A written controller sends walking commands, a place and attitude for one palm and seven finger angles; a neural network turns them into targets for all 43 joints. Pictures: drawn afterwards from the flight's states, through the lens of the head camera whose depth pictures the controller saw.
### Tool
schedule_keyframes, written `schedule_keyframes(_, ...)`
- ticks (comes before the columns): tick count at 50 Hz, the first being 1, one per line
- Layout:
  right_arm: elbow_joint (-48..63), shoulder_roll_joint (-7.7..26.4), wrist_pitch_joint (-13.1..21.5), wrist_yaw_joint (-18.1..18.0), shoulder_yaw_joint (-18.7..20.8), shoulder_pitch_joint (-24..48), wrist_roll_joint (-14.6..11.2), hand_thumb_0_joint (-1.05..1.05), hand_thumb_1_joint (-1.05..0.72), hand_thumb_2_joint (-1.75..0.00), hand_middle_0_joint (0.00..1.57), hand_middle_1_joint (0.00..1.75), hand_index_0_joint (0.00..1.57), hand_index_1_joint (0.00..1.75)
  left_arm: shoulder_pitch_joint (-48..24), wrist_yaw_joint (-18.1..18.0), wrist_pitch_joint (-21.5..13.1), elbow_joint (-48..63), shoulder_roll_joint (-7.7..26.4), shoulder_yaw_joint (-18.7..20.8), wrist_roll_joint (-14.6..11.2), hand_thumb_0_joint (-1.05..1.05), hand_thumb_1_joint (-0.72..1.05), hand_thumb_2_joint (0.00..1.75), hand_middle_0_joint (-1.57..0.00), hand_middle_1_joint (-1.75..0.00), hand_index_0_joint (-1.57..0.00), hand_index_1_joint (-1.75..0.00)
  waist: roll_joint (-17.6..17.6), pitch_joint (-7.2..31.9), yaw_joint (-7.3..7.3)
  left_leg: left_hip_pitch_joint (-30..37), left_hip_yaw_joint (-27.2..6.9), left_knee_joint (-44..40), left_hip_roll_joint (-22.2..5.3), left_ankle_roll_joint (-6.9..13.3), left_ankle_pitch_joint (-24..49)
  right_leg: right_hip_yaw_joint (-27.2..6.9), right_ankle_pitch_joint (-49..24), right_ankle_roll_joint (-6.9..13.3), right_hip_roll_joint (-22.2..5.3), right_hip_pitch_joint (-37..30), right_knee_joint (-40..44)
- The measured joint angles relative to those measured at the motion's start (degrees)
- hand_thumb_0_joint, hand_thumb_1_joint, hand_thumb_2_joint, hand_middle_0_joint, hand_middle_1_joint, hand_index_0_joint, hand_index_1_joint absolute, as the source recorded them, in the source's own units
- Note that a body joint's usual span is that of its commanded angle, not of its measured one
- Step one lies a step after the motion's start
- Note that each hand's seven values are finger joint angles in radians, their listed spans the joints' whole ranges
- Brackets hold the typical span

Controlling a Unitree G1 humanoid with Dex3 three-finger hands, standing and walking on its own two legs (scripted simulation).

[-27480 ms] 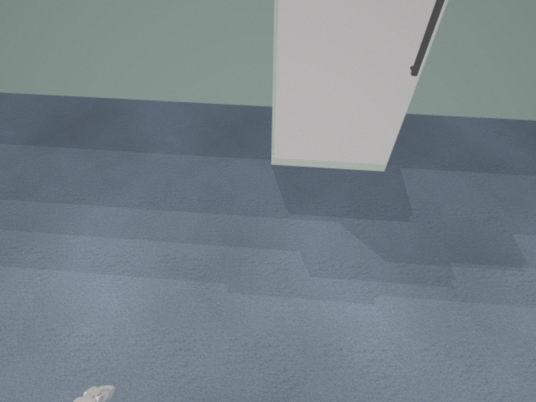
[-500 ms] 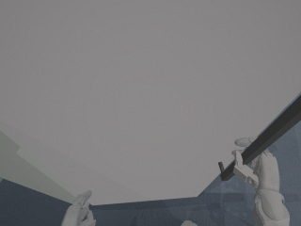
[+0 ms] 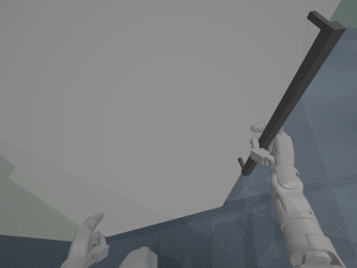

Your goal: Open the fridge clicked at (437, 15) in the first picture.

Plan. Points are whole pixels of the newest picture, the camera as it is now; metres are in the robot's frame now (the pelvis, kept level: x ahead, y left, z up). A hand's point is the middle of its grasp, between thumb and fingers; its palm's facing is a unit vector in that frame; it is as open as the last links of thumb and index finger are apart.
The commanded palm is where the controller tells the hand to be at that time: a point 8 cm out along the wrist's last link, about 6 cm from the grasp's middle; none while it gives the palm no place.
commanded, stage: stop walking and hold the door back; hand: right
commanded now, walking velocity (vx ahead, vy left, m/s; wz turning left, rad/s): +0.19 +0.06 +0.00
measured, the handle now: (268, 121) +0.42 -0.19 +0.08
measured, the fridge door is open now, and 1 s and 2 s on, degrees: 71 67 67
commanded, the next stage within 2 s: loosen the grip on the handle in 0.30 s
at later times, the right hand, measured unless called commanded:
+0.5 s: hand (254, 136) +0.41 -0.17 +0.03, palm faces +0.11 +0.99 -0.11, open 6.0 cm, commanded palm +0.36 -0.22 +0.03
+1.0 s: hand (264, 138) +0.43 -0.21 +0.01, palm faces +0.18 +0.97 -0.16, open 14.2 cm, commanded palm +0.38 -0.24 +0.02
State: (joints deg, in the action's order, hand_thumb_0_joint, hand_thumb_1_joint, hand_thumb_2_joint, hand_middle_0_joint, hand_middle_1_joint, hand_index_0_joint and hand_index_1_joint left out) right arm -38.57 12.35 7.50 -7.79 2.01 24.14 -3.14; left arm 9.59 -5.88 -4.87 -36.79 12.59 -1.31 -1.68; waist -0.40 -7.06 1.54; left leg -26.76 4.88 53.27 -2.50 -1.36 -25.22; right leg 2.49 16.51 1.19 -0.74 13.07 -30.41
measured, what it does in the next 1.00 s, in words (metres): steps on the spot: left foot, then right foot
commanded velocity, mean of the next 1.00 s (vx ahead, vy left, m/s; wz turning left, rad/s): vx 0.02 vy -0.01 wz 0.00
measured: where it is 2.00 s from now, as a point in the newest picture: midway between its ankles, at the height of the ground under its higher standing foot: outside the picture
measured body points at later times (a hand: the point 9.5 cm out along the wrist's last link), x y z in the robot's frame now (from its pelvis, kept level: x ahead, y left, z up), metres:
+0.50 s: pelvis +0.00 -0.01 -0.01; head +0.03 -0.01 +0.44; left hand +0.10 +0.29 -0.10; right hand +0.40 -0.23 +0.04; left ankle +0.03 +0.11 -0.73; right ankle +0.02 -0.13 -0.73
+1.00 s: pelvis +0.01 -0.03 -0.03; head +0.06 -0.03 +0.42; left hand +0.08 +0.22 -0.14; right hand +0.41 -0.26 +0.02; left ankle +0.03 +0.11 -0.73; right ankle +0.02 -0.13 -0.73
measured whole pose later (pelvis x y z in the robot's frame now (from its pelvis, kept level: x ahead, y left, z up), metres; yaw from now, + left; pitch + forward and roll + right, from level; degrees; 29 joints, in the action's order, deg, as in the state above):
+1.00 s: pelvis +0.01 -0.03 -0.03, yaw +1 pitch +11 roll +0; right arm -51.4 15.6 12.6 -5.5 11.0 31.5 -1.6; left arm 19.9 0.5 -7.0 -40.0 13.4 -0.7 0.0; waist 0.0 4.9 -3.3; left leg -36.0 3.2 43.1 -3.4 -1.1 -18.0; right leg 5.5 20.3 1.5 -2.3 35.3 -44.4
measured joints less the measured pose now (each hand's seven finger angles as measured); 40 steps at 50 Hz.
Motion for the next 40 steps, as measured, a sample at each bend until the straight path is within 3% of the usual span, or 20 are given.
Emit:
schedule_keyframes(3,-3.7,-0.2,-0.5,0.6,-0.3,3.2,-0.7,0.02,-0.71,-0.81,0.32,1.22,0.44,1.4,3.1,0.1,0.0,-1.8,-1.8,-1.5,-0.4,0.01,0.9,0.9,-0.2,-0.3,-0.2,-0.3,-0.4,-0.3,1.2,2.2,0.1,-4.5,0.9,-0.3,2.1,-0.5,-0.4,-0.6,-0.5,-0.2,0.2)
schedule_keyframes(7,-7.0,0.9,-0.2,2.2,1.2,5.7,-1.6,0.02,-0.7,-0.82,0.33,1.21,0.44,1.4,5.8,0.2,0.1,-4.5,-2.7,-3.0,-0.3,0.01,0.9,0.9,-0.2,-0.3,-0.2,-0.3,-0.5,-0.1,2.0,8.8,-0.1,-17.9,1.4,0.8,6.8,0.1,2.3,-1.8,-0.6,1.7,-4.7)
schedule_keyframes(10,-9.0,1.2,0.6,2.2,4.1,6.4,-2.1,0.02,-0.69,-0.83,0.34,1.2,0.44,1.4,5.2,0.1,0.3,-6.4,-1.3,-1.9,-0.5,0.01,0.9,0.9,-0.2,-0.3,-0.2,-0.3,-2.6,-1.0,-0.26,8.0,0.7,-16.3,2.2,4.1,8.8,-1.2,9.1,-1.7,-0.8,4.9,-13.3)
schedule_keyframes(13,-10.8,0.8,1.2,1.7,5.6,7.5,-1.8,0.03,-0.69,-0.84,0.34,1.19,0.44,1.4,5.2,0.0,-0.2,-7.3,0.8,-0.4,-0.6,0.01,0.91,0.9,-0.2,-0.3,-0.2,-0.3,-1.8,-2.0,-1.54,8.9,0.5,-17.2,1.0,4.4,9.0,-1.5,11.6,-1.9,0.7,8.1,-22.3)
schedule_keyframes(16,-11.8,0.6,1.7,1.9,6.5,8.1,-0.6,0.03,-0.69,-0.83,0.33,1.19,0.44,1.4,5.5,-0.5,-0.5,-7.3,3.0,0.3,-0.2,0.01,0.91,0.9,-0.2,-0.3,-0.2,-0.3,-0.2,-2.2,-2.46,9.6,0.1,-18.7,-0.2,3.8,9.8,0.2,9.8,-1.9,0.1,7.6,-17.9)
schedule_keyframes(20,-11.6,0.5,2.0,2.3,5.3,8.4,0.3,0.03,-0.7,-0.82,0.32,1.22,0.44,1.4,5.9,-0.8,-0.9,-6.2,5.7,1.6,0.2,0.01,0.91,0.9,-0.2,-0.3,-0.2,-0.3,0.1,-1.1,-3.07,9.0,0.3,-17.7,-0.3,2.6,9.3,1.5,-0.4,-1.7,-1.3,2.3,-1.9)
schedule_keyframes(21,-11.7,0.6,2.2,4.0,6.9,8.9,2.2,0.03,-0.69,-0.82,0.32,1.24,0.44,1.4,5.3,-0.3,-1.0,-6.2,5.6,2.7,0.6,0.01,0.9,0.9,-0.2,-0.3,-0.2,-0.3,0.8,-1.4,-2.83,8.7,-0.3,-16.9,-0.3,2.4,8.9,2.2,-2.7,-1.7,-1.3,1.9,-1.3)
schedule_keyframes(22,-13.0,1.2,1.9,6.0,9.0,9.5,3.8,0.02,-0.66,-0.81,0.33,1.26,0.45,1.4,4.4,0.5,-1.5,-7.0,5.0,3.9,1.3,0.01,0.9,0.9,-0.2,-0.3,-0.2,-0.3,2.0,-0.3,-2.67,7.6,-1.3,-16.4,-0.5,2.3,9.0,3.2,-2.9,-1.7,-1.1,2.5,-1.4)
schedule_keyframes(24,-17.4,2.1,0.6,7.7,10.4,11.4,3.9,0.01,-0.6,-0.78,0.35,1.28,0.45,1.4,4.9,2.3,-2.7,-6.5,4.7,4.7,1.2,0.01,0.9,0.9,-0.2,-0.3,-0.2,-0.3,3.0,4.7,-3.69,4.2,-1.6,-16.6,-1.0,2.0,9.6,3.5,-2.4,-1.5,-0.7,6.1,-1.9)
schedule_keyframes(28,-18.1,3.2,2.2,6.1,12.9,10.6,3.6,0.02,-0.46,-0.71,0.39,1.32,0.45,1.4,5.2,6.0,-2.8,-3.2,4.8,4.3,1.6,0.01,0.9,0.9,-0.2,-0.3,-0.2,-0.3,3.3,9.9,-5.52,-0.9,-2.0,-15.5,-0.6,1.7,10.0,3.9,-0.9,-1.0,-1.3,12.0,-5.3)
schedule_keyframes(32,-15.0,2.7,4.7,3.9,10.7,8.8,3.3,0.02,-0.22,-0.58,0.38,1.32,0.45,1.4,6.6,7.2,-1.9,-0.6,4.2,3.4,0.9,0.01,0.9,0.9,-0.2,-0.3,-0.2,-0.3,3.2,11.2,-5.56,-4.2,-2.2,-13.3,-0.5,1.4,9.6,3.9,0.3,-0.5,-1.6,15.8,-8.7)
schedule_keyframes(40,-13.6,1.8,1.6,0.7,7.1,8.5,2.9,0.0,0.32,-0.32,0.37,1.3,0.41,1.35,8.5,6.4,-1.9,-0.9,1.7,0.4,0.6,0.01,0.9,0.9,-0.2,-0.3,-0.2,-0.3,1.9,10.9,-5.06,-7.1,-1.8,-11.8,-1.2,0.7,9.0,3.3,1.3,0.3,-1.1,19.5,-11.3)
